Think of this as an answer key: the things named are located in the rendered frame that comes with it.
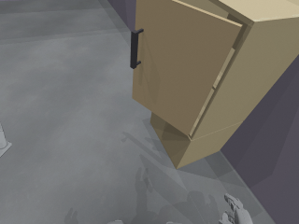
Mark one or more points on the left robot hand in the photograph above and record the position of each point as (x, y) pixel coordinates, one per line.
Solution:
(4, 144)

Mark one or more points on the handle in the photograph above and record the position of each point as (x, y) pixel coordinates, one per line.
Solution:
(134, 48)

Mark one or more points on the cupboard door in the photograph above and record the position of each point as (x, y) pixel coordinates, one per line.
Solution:
(182, 50)

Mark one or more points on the right robot hand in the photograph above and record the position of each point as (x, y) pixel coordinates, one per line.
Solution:
(241, 215)

